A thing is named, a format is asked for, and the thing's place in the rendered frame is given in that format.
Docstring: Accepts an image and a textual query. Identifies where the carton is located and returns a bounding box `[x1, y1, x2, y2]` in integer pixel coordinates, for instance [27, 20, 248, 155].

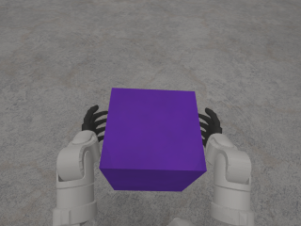
[99, 88, 207, 192]

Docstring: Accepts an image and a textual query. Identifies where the robot left hand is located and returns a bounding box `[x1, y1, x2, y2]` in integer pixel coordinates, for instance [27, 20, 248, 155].
[82, 105, 108, 142]

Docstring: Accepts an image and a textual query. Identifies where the robot left forearm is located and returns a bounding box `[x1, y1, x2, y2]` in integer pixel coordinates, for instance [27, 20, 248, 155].
[53, 130, 101, 226]

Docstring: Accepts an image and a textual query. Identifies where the robot right hand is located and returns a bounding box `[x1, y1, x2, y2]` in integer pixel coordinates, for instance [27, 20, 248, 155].
[198, 107, 223, 148]

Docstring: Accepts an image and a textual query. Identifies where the robot right forearm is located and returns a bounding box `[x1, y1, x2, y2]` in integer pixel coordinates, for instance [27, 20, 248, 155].
[205, 133, 255, 226]

